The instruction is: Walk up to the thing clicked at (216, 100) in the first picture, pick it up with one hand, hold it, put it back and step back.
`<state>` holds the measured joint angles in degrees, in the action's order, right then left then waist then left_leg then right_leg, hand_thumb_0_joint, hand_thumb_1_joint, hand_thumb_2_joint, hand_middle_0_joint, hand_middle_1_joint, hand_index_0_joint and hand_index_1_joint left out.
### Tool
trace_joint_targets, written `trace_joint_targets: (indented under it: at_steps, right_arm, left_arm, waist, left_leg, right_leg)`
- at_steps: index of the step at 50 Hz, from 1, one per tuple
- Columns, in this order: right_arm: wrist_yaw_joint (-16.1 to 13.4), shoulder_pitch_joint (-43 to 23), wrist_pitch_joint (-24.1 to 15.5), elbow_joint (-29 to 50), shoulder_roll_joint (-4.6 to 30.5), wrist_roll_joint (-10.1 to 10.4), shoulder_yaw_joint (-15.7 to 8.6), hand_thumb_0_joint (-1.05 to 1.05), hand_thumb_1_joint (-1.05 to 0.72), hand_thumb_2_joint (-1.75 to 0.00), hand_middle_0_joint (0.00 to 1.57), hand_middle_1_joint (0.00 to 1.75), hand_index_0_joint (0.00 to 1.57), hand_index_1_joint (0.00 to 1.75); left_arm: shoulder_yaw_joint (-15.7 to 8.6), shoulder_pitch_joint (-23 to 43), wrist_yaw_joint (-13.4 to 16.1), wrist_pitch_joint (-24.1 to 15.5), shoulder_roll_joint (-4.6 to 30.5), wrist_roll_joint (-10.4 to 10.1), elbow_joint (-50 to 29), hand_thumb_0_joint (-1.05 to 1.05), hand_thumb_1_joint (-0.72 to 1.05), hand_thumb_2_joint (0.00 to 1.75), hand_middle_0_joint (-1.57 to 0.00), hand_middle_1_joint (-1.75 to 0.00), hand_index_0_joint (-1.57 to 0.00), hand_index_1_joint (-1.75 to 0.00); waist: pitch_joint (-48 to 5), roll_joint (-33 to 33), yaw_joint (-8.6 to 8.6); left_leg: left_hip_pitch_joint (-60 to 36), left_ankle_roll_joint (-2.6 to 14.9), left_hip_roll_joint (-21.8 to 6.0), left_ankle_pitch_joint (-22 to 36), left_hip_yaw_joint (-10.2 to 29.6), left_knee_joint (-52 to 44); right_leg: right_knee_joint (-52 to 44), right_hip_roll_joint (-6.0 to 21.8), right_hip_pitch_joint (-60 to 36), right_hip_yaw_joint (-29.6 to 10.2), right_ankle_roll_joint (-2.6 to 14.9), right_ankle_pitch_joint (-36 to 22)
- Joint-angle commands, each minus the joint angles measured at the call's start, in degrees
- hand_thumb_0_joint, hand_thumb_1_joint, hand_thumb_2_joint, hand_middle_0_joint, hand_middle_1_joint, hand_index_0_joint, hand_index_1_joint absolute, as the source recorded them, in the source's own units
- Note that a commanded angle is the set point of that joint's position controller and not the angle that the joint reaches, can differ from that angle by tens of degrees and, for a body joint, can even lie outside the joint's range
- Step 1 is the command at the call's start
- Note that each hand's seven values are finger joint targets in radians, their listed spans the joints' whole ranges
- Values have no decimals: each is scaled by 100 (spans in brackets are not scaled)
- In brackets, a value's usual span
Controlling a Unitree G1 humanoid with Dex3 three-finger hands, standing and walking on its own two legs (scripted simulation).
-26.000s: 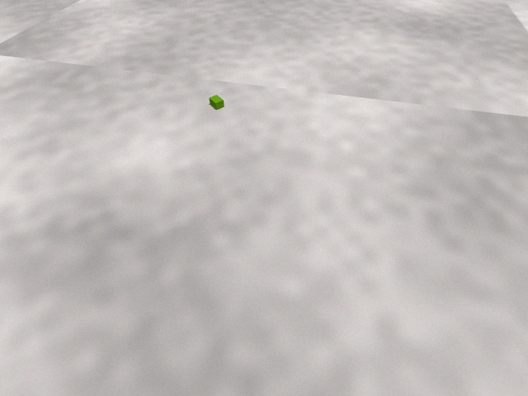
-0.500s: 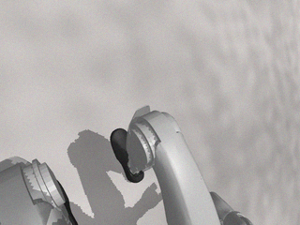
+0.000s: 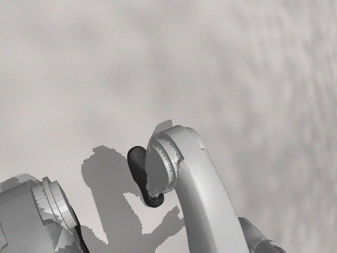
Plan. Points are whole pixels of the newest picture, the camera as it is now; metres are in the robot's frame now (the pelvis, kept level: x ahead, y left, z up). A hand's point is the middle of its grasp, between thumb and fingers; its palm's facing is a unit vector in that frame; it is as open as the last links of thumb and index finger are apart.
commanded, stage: settle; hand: left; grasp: from above
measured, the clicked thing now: out of the picture +0.50 +0.38 -0.28
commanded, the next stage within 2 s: lift in 0.64 s
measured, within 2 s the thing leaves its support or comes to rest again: neither
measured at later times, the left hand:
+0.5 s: hand out of the picture +0.49 +0.39 -0.15, palm faces -0.41 -0.12 -0.90, open 9.1 cm
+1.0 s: hand out of the picture +0.47 +0.38 -0.09, palm faces -0.46 -0.15 -0.88, open 9.1 cm
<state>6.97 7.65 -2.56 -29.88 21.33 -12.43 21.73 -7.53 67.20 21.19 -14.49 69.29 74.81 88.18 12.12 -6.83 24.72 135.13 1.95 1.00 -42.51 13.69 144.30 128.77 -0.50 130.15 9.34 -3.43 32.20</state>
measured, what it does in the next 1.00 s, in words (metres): stands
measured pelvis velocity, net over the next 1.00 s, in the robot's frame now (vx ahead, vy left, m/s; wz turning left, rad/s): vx -0.01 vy -0.01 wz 0.12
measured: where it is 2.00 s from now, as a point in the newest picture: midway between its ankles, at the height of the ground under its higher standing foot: (114, 214)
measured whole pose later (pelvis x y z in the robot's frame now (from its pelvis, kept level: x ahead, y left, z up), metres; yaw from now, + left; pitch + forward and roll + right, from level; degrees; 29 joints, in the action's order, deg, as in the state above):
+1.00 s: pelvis -0.01 -0.01 +0.04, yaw +7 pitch +36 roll -13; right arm 4.7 13.0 7.0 -29.5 18.9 -5.3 10.0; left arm -4.4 62.1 0.1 -10.6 54.3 67.3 67.4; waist 0.9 1.4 18.0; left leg 132.3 2.0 2.6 -37.6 7.7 132.9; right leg 122.5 2.4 128.3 4.7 -2.5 31.2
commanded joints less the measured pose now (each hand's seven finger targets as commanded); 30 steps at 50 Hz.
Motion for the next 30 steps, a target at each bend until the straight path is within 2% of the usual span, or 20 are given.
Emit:
trace_joint_targets:
  at_steps: [1,2,3,4,5,8,10,11,12,13,16,19,20,22,24,25,27,28,30]
  right_arm:
    - [-104,1256,164,-163,1993,42,-767,0,-90,-90,20,30,20,30]
    - [-91,1277,173,-191,2059,46,-866,0,-90,-90,20,30,20,30]
    - [-74,1324,192,-155,1951,65,-840,0,-90,-90,20,30,20,30]
    - [-71,1314,215,-131,2035,73,-921,0,-90,-90,20,30,20,30]
    - [-52,1364,249,-156,1948,82,-896,0,-90,-90,20,30,20,30]
    - [-22,1442,306,-177,1953,138,-1065,0,-90,-90,20,30,20,30]
    - [-24,1419,380,-131,1865,182,-1108,0,-90,-90,20,30,20,30]
    - [-24,1443,411,-126,1880,221,-1149,0,-90,-90,20,30,20,30]
    - [-33,1470,438,-124,1899,231,-1240,0,-90,-90,20,30,20,30]
    - [-34,1458,454,-116,1868,260,-1239,0,-90,-90,20,30,20,30]
    - [-61,1521,545,-149,1790,327,-1329,0,-90,-90,20,30,20,30]
    - [-96,1465,560,-25,1722,394,-1401,0,-90,-90,20,30,20,30]
    - [-112,1534,587,-144,1746,406,-1432,0,-90,-90,20,30,20,30]
    - [-109,1571,602,-96,1682,433,-1467,0,-89,-90,20,30,20,30]
    - [-119,1692,648,-184,1697,441,-1521,0,-89,-90,20,30,20,30]
    - [-116,1589,648,-24,1670,441,-1515,0,-90,-90,20,30,20,30]
    - [-136,1536,668,-8,1649,494,-1550,0,-89,-90,20,30,20,30]
    - [-128,1567,683,-16,1593,490,-1525,0,-90,-90,20,30,20,30]
    - [-154,1614,696,-21,1594,530,-1565,0,-89,-90,20,30,20,30]
  left_arm:
    - [-256,1388,76,54,1635,-115,-1153,0,52,51,-96,-43,-95,-44]
    - [-304,1454,33,55,1666,-138,-1407,0,54,51,-97,-43,-96,-44]
    - [-316,1344,-9,90,1632,-121,-1264,0,56,51,-98,-43,-98,-44]
    - [-285,1276,-78,111,1495,-160,-1339,0,58,52,-101,-42,-99,-43]
    - [-306,1252,-138,125,1453,-171,-1365,0,60,53,-103,-41,-101,-43]
    - [-243,1262,-394,173,1208,-245,-1676,0,62,51,-102,-42,-102,-43]
    - [-76,1155,-563,197,868,-326,-1675,0,62,51,-103,-41,-102,-42]
    - [-106,1168,-634,207,897,-347,-1731,0,62,52,-104,-40,-102,-42]
    - [-42,1368,-700,195,783,-385,-2081,0,62,50,-103,-41,-103,-41]
    - [-54,1270,-792,215,731,-411,-1959,0,62,49,-102,-40,-102,-41]
    - [54,1478,-959,167,596,-441,-2291,0,62,47,-103,-37,-102,-38]
    - [211,1868,-1037,93,420,-495,-2780,0,62,44,-103,-35,-102,-36]
    - [184,1617,-1039,119,450,-457,-2415,0,62,46,-103,-35,-103,-36]
    - [235,1649,-1098,114,322,-445,-2446,0,61,44,-102,-34,-102,-35]
    - [164,1567,-1107,176,407,-372,-2258,0,64,42,-104,-33,-104,-33]
    - [181,1890,-1107,157,352,-410,-2602,0,65,46,-107,-32,-105,-34]
    - [177,1833,-1114,218,371,-364,-2478,0,67,44,-108,-32,-107,-33]
    - [244,1798,-1138,239,270,-365,-2353,0,67,42,-108,-31,-107,-32]
    - [226,1846,-1175,293,264,-388,-2344,0,67,45,-107,-33,-107,-34]
  waist:
    - [-4194,3846,191]
    - [-4307,4058,166]
    - [-4397,3877,112]
    - [-4294,3842,155]
    - [-4309,3864,153]
    - [-4489,3942,118]
    - [-4413,3651,105]
    - [-4339,3577,91]
    - [-4507,3669,59]
    - [-4350,3628,63]
    - [-4486,3533,32]
    - [-4760,3481,-55]
    - [-4643,3464,-76]
    - [-4663,3537,-87]
    - [-4652,3487,-136]
    - [-4883,3549,-101]
    - [-4913,3624,-223]
    - [-4882,3614,-164]
    - [-4873,3494,-156]
  left_leg:
    - [-3389,-350,-301,2321,-295,-1623]
    - [-3494,-372,-307,2442,-318,-1641]
    - [-3344,-318,-274,2288,-378,-1655]
    - [-3339,-343,-276,2350,-354,-1653]
    - [-3355,-345,-273,2370,-368,-1681]
    - [-3654,-354,-262,2546,-309,-1770]
    - [-3341,-281,-209,2130,-401,-1829]
    - [-3213,-276,-195,2000,-405,-1886]
    - [-3333,-285,-194,1952,-411,-1965]
    - [-3348,-305,-182,1954,-347,-1953]
    - [-3387,-267,-154,1764,-414,-2074]
    - [-3392,-225,-80,1832,-548,-2092]
    - [-3368,-238,-64,1807,-518,-2123]
    - [-3570,-257,-62,1886,-497,-2216]
    - [-3621,-266,-33,1936,-478,-2233]
    - [-3670,-263,-35,1994,-493,-2270]
    - [-3651,-248,0,1931,-530,-2359]
    - [-3572,-233,-4,1857,-579,-2383]
    - [-3569,-208,10,1804,-597,-2405]
  right_leg:
    - [-819,-87,-2182,458,603,-1209]
    - [-831,-72,-2210,450,610,-1283]
    - [-857,-100,-2377,445,610,-1257]
    - [-877,-74,-2228,450,616,-1283]
    - [-892,-65,-2242,448,612,-1271]
    - [-951,-39,-2082,440,612,-1286]
    - [-1001,-56,-2138,420,623,-1075]
    - [-1016,-44,-2117,407,631,-1010]
    - [-1019,-37,-2086,396,627,-968]
    - [-1025,-4,-1879,394,646,-908]
    - [-1062,-7,-1903,335,637,-791]
    - [-1111,-18,-2016,287,638,-968]
    - [-1093,-10,-1903,292,656,-905]
    - [-1071,8,-1794,270,644,-919]
    - [-1092,26,-1708,246,665,-901]
    - [-1107,46,-1819,236,644,-1000]
    - [-1099,64,-1794,179,645,-994]
    - [-1110,43,-1858,185,645,-949]
    - [-1166,46,-1817,158,646,-911]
